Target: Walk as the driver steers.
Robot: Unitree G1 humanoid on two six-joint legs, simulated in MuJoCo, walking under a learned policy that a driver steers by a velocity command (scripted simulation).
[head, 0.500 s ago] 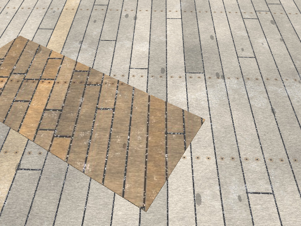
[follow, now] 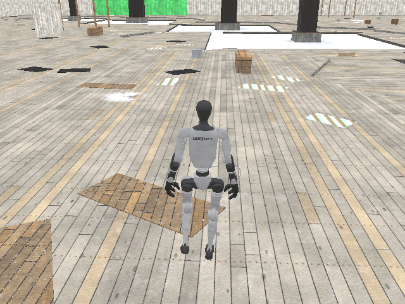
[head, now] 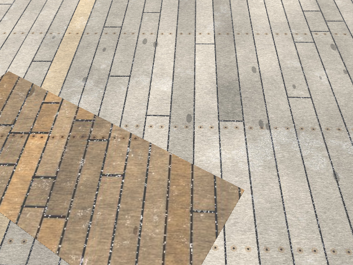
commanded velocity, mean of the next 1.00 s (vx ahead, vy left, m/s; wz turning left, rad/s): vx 0.50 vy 0.00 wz -0.09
